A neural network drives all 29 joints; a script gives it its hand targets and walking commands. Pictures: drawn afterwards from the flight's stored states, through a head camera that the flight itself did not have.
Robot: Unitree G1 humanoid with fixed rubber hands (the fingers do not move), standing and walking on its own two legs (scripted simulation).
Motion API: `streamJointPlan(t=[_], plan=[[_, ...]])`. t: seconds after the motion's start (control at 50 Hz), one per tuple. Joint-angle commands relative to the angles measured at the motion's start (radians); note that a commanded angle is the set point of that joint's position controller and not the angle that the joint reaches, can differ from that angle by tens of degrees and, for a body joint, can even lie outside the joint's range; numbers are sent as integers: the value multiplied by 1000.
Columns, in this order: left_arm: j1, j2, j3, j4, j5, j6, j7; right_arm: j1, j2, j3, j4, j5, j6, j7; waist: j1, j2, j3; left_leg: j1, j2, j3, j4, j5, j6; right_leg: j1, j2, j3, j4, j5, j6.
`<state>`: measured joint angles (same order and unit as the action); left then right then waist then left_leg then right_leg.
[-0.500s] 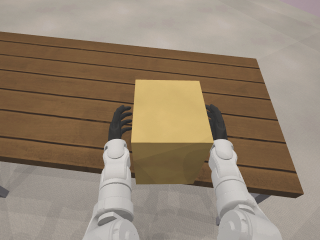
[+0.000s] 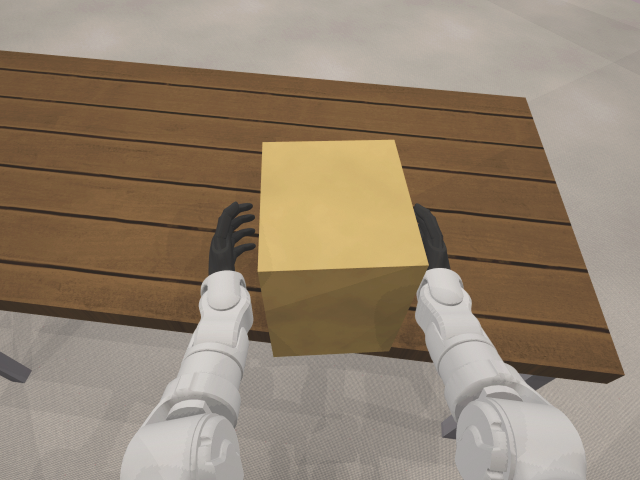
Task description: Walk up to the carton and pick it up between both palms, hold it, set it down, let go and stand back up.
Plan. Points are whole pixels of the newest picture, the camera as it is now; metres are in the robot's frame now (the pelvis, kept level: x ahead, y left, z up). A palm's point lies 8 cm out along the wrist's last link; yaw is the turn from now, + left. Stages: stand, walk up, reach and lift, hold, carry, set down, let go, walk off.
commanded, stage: set down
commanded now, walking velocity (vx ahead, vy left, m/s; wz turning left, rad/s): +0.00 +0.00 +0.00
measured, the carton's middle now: (330, 254) +0.42 +0.02 +0.02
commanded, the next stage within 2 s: none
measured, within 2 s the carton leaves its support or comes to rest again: rests again in 0.06 s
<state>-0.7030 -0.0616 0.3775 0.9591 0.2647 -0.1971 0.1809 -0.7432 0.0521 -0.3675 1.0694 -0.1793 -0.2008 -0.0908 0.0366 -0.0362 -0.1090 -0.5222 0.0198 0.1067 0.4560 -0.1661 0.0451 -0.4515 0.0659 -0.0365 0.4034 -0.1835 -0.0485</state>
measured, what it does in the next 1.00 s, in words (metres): stands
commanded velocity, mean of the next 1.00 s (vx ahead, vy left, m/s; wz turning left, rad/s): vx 0.00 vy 0.00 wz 0.00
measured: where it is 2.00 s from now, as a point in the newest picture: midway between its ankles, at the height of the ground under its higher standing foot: outside the picture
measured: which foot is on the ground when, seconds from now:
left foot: down 0.00-1.00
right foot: down 0.00-1.00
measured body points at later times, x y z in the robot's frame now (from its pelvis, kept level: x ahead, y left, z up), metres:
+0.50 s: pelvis -0.04 +0.00 -0.01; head -0.01 +0.03 +0.44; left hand +0.39 +0.21 +0.08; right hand +0.42 -0.14 +0.11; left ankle +0.02 +0.09 -0.74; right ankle +0.00 -0.09 -0.74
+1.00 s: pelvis -0.02 -0.01 +0.00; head -0.01 +0.01 +0.45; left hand +0.42 +0.20 +0.17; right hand +0.45 -0.15 +0.18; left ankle +0.02 +0.09 -0.74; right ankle -0.01 -0.09 -0.74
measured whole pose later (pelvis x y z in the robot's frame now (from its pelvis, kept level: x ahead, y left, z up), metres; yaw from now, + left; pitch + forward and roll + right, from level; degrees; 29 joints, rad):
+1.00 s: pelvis -0.02 -0.01 +0.00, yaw +2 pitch +7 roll -1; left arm -0.98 0.22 0.10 0.88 -0.14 0.39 0.17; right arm -1.05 -0.25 -0.04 1.05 0.32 0.28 -0.12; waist 0.01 -0.01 -0.12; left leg -0.41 0.01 0.06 0.42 -0.13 0.04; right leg -0.32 0.06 -0.08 0.36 -0.16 -0.06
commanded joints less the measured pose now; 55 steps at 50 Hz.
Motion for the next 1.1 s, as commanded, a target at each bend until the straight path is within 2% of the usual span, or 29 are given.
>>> streamJointPlan(t=[0.0,0.02,0.04,0.06,0.1,0.12,0.18,0.2,0.22,0.24,0.26,0.28,0.32,0.38,0.42,0.46,0.48,0.5,0.52,0.54,0.58,0.6,0.68,0.7,0.74,0.78,0.84,0.94,1.08], plan=[[-448,73,-63,-15,-36,-72,-14,-442,-50,133,-94,65,-52,-2,57,28,-595,180,25,-54,43,373,-40,312,-73,62,83,400,43],[-474,103,-57,65,-37,-68,-18,-486,-65,128,-56,70,-46,-7,57,30,-565,158,26,-54,59,338,-34,270,-78,65,76,332,44],[-478,120,-53,15,-56,-64,-15,-465,-105,150,-81,89,-53,-8,66,-1,-616,192,35,-58,54,352,-39,287,-68,66,69,339,41],[-498,127,-65,5,-80,-59,-7,-517,-132,127,-101,92,-56,-16,47,20,-631,220,29,-56,71,371,-45,255,-62,56,77,330,42],[-538,143,-117,-68,-150,-37,12,-533,-230,150,-174,159,-67,-25,37,24,-749,326,38,-76,110,528,-76,213,-25,36,72,379,29],[-512,108,-134,-10,-166,-14,15,-530,-222,158,-87,168,-56,-32,8,44,-682,389,50,-84,136,550,-78,91,-16,20,50,346,24],[-542,176,-178,-162,-222,29,23,-529,-321,153,-83,216,-40,-30,-7,102,-737,571,65,-117,182,727,-110,-15,2,7,4,266,1],[-599,167,-216,-188,-240,61,20,-566,-322,170,-102,236,-19,-28,-6,86,-705,582,60,-121,182,686,-102,-39,-2,9,-12,239,-3],[-523,173,-210,-67,-232,102,16,-527,-324,183,-18,248,9,-26,-14,91,-607,533,60,-120,158,592,-93,-64,12,6,-16,202,6],[-578,199,-212,-147,-247,128,19,-567,-363,188,-63,277,22,-26,5,64,-639,558,64,-128,141,581,-84,-25,13,-4,-24,218,9],[-591,225,-208,-203,-268,148,15,-587,-384,184,-88,286,38,-27,-9,37,-656,515,47,-119,141,531,-75,12,4,7,-16,227,14],[-594,221,-227,-127,-276,170,12,-588,-355,213,-61,311,70,-29,-12,19,-582,471,57,-122,117,433,-77,19,-6,17,-26,187,16],[-639,227,-271,-168,-324,183,17,-615,-348,248,-81,373,108,-15,-4,43,-594,429,52,-128,85,323,-72,45,-19,25,-29,136,10],[-747,253,-312,-123,-350,190,24,-653,-348,196,-27,346,183,10,-21,71,-558,361,43,-125,29,45,-51,27,-53,47,-47,-24,7],[-771,256,-349,-205,-402,192,46,-684,-375,208,-138,390,196,23,-19,81,-650,376,46,-152,38,44,-48,47,-50,36,-8,10,11],[-778,227,-407,-128,-441,218,47,-689,-328,220,-102,398,234,31,-39,105,-580,341,41,-164,50,3,-40,-14,-75,62,-6,-36,11],[-847,291,-381,-223,-456,220,55,-745,-373,202,-204,402,238,33,-26,130,-688,363,34,-140,35,14,-51,19,-73,39,-7,-14,19],[-839,308,-381,-114,-422,257,53,-722,-398,177,-74,368,270,34,-28,160,-622,346,40,-156,24,-20,-65,1,-66,44,-10,-65,1],[-805,309,-376,-91,-419,272,47,-692,-402,171,-43,355,286,33,-30,131,-560,310,36,-152,27,-61,-49,-1,-71,41,-11,-99,9],[-879,347,-361,-141,-436,285,42,-739,-410,168,-89,366,305,31,-48,125,-577,310,21,-138,5,-83,-52,29,-81,55,-24,-75,23],[-880,347,-355,-134,-429,324,44,-752,-424,181,-134,369,326,23,-17,106,-592,301,26,-149,-1,-36,-56,60,-78,56,-2,-34,34],[-879,366,-324,-78,-403,347,36,-770,-412,187,-116,361,344,7,-35,89,-514,270,20,-150,3,-25,-53,55,-82,81,-29,-59,42],[-850,397,-281,-50,-383,395,14,-778,-445,206,-124,371,369,-18,-23,18,-491,277,15,-152,-11,41,-48,137,-57,64,-16,6,49],[-850,395,-267,-89,-387,402,15,-797,-433,235,-157,393,369,-17,4,34,-527,278,20,-141,-21,94,-52,189,-60,72,-13,50,50],[-829,371,-286,-134,-403,428,14,-782,-442,260,-172,434,375,-23,-33,42,-515,352,24,-141,-7,163,-54,166,-49,45,-25,119,46],[-838,380,-279,-169,-410,459,7,-801,-440,288,-226,464,393,-30,-19,19,-567,428,37,-158,-12,214,-43,192,-49,47,-40,147,53],[-777,337,-284,-195,-410,516,0,-799,-452,307,-258,500,411,-28,-23,51,-537,497,39,-147,-16,257,-51,166,-21,0,-63,153,39],[-771,385,-264,-371,-399,569,-32,-703,-480,314,-201,514,450,-18,-39,91,-509,588,27,-141,-26,323,-82,158,-8,-18,-94,199,42],[-583,395,-214,-660,-351,622,-52,-573,-462,346,-428,531,427,-31,-35,90,-571,648,3,-120,-19,473,-80,314,-17,5,-84,492,68]])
